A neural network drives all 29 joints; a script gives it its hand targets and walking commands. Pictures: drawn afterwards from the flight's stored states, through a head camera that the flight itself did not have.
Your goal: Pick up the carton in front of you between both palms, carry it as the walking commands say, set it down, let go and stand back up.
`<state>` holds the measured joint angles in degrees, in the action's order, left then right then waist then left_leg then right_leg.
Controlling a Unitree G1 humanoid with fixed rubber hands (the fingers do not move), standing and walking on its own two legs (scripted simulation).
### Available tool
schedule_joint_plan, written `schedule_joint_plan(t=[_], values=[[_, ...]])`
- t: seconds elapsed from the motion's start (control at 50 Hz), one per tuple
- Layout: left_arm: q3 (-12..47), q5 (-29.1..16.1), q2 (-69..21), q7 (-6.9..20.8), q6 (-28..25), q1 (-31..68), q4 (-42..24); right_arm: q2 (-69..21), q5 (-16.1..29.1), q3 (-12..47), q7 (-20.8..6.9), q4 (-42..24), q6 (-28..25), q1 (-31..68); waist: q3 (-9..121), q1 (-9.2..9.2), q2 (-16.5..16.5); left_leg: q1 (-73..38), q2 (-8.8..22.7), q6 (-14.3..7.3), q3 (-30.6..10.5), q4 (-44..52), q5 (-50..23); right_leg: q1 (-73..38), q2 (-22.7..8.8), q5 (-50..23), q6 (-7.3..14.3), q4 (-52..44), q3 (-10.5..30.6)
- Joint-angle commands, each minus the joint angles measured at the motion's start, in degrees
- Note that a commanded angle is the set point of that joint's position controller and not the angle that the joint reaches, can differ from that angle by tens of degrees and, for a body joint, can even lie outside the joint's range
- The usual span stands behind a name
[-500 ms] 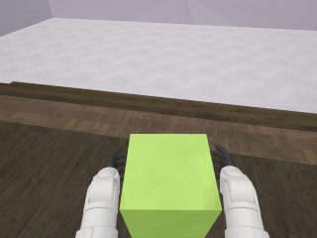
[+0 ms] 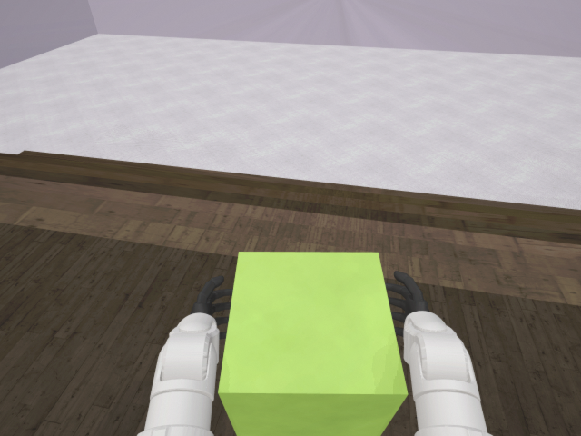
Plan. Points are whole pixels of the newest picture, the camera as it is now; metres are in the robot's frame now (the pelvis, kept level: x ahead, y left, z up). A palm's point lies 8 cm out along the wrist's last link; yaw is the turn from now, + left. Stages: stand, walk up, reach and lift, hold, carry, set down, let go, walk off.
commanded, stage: hold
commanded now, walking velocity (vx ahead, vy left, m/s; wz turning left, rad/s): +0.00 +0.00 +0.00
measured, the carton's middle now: (307, 352) +0.29 +0.00 -0.03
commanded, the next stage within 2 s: carry in 0.16 s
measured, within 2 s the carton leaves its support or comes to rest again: neither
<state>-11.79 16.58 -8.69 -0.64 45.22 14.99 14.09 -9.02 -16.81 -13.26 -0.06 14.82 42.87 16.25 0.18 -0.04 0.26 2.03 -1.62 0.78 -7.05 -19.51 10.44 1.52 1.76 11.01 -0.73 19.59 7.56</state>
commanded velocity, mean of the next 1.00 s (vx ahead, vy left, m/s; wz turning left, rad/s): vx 0.44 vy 0.00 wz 0.00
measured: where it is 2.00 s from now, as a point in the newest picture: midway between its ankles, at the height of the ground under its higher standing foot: (309, 309)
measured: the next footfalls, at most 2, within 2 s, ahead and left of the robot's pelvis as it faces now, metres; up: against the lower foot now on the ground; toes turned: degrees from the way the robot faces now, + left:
left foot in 0.58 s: +0.16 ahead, +0.09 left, +0.00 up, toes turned +9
right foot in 0.90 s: +0.42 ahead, -0.15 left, +0.00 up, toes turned -12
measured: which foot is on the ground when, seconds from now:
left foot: down 0.00-0.36, up 0.38-0.56, down 0.58-0.94, up 0.96-1.00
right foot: down 0.00-0.58, up 0.60-0.88, down 0.90-1.00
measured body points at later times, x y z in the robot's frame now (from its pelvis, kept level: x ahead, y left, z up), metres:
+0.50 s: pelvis +0.06 -0.02 +0.00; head +0.04 -0.02 +0.45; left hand +0.35 +0.13 +0.06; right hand +0.36 -0.17 +0.07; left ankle +0.06 +0.10 -0.72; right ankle +0.01 -0.14 -0.75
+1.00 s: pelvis +0.33 -0.06 -0.02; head +0.33 -0.07 +0.43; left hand +0.61 +0.08 +0.06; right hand +0.62 -0.22 +0.06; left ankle +0.16 +0.06 -0.68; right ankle +0.38 -0.14 -0.75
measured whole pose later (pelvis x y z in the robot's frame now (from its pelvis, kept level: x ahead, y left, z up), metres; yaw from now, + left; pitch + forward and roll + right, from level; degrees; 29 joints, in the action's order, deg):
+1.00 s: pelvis +0.33 -0.06 -0.02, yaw +1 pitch +4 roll -1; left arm -6.4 7.2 -8.1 -5.3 71.0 12.2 -16.7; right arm -7.5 -5.6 -8.8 5.8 -18.3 70.3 12.4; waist 4.9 -0.5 -2.0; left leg 16.3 5.9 1.1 3.8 -58.1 26.4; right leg 24.6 -2.2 12.4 5.4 32.3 -14.7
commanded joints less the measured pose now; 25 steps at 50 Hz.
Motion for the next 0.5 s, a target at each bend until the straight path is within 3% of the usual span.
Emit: schedule_joint_plan(t=[0.0,0.12,0.14,0.18,0.2,0.26,0.28,0.32,0.34,0.36,0.38,0.4,0.44,0.48], values=[[29.81,-16.51,-52.07,14.75,-3.40,30.51,-4.57,-53.95,15.36,29.60,-14.61,0.24,-0.79,24.33,12.06,0.01,-0.13,-3.07,-3.84,0.29,3.51,2.12,-9.69,-0.72,3.67,-11.03,-0.57,-2.48,-3.59],[29.63,-16.44,-52.14,14.90,-3.52,31.36,-4.03,-54.17,15.24,29.44,-14.67,0.77,-0.88,25.16,11.78,-0.01,-0.13,-2.56,-3.80,0.16,3.59,2.10,-8.02,-0.23,3.60,-9.39,-0.49,-2.43,-3.66],[30.14,-16.94,-52.67,14.84,-3.54,32.20,-3.71,-54.07,15.44,29.91,-14.64,0.77,-0.95,26.01,10.44,0.19,-2.28,4.74,6.15,-0.70,1.80,-1.96,2.05,7.99,-5.99,1.33,0.30,2.41,-1.77],[32.14,-18.25,-52.93,14.61,-3.53,32.89,-5.91,-54.85,16.65,31.53,-14.19,-0.93,-0.83,25.56,9.98,-0.02,-2.71,10.76,6.62,-1.69,-2.16,2.13,27.57,13.13,-4.12,23.84,0.92,2.05,-1.10],[33.53,-19.20,-53.28,14.42,-3.35,33.88,-7.45,-54.98,17.49,32.91,-13.86,-2.57,-0.58,26.23,9.23,-0.17,-3.15,12.22,7.19,-2.38,-2.71,2.75,32.99,15.50,-3.21,27.03,0.82,3.96,-2.46],[38.54,-22.51,-53.10,13.60,-1.22,33.65,-12.74,-54.58,20.09,37.56,-12.46,-8.82,1.53,25.02,14.39,-0.27,-8.74,8.53,12.28,-5.32,-7.12,4.86,26.82,16.83,-0.40,12.22,-0.10,12.67,-10.74],[40.05,-23.73,-52.72,13.36,-0.10,33.51,-14.73,-54.38,20.89,39.05,-11.97,-10.76,2.76,24.47,15.95,-0.11,-9.51,8.72,12.83,-5.95,-6.78,4.33,26.38,15.88,-0.58,11.61,0.12,10.75,-11.49],[42.88,-26.19,-51.83,12.68,2.85,33.46,-18.82,-52.91,23.08,42.16,-11.02,-15.65,5.96,25.68,16.05,0.25,-6.42,14.88,10.29,-4.68,-1.27,0.55,28.10,9.58,-1.30,14.05,0.93,4.25,-10.89],[43.75,-27.01,-50.92,12.26,4.59,33.31,-20.42,-51.96,24.27,43.47,-10.64,-17.70,7.77,26.12,14.73,0.55,-0.10,20.61,7.31,-2.68,3.84,-6.89,26.07,6.08,-6.02,19.36,2.15,-0.94,-3.81],[43.83,-27.32,-49.48,11.81,6.38,32.25,-21.20,-51.26,25.61,44.41,-10.45,-19.36,9.64,26.58,13.85,1.23,11.76,29.31,3.46,0.02,10.61,-20.89,21.04,1.06,-15.23,27.13,5.50,-7.82,11.02],[43.68,-27.49,-48.06,11.29,8.31,29.72,-21.18,-50.52,26.99,45.78,-10.29,-20.45,11.62,26.45,10.40,1.64,15.80,38.09,2.94,0.52,12.62,-24.51,19.79,-2.76,-21.04,24.44,9.17,-10.65,20.08],[43.74,-27.77,-47.26,10.72,9.91,29.10,-23.21,-50.35,28.80,47.27,-10.29,-21.97,13.31,27.30,9.62,1.78,13.19,39.48,4.98,-0.25,10.58,-24.34,19.73,-2.95,-22.52,16.43,11.77,-10.57,21.12],[44.51,-29.28,-46.98,9.87,13.01,29.05,-28.00,-50.89,31.92,48.95,-10.13,-23.93,15.99,26.64,13.39,1.72,7.48,34.71,4.21,-0.47,12.11,-19.03,16.36,-4.04,-19.75,6.29,10.55,-7.96,11.43],[45.96,-30.76,-47.10,9.46,15.54,27.10,-31.96,-51.02,33.37,49.89,-9.64,-26.58,18.07,23.36,16.56,1.69,8.82,27.88,1.42,-0.08,15.80,-12.37,10.78,-3.58,-15.81,-0.41,8.46,-4.99,2.93]])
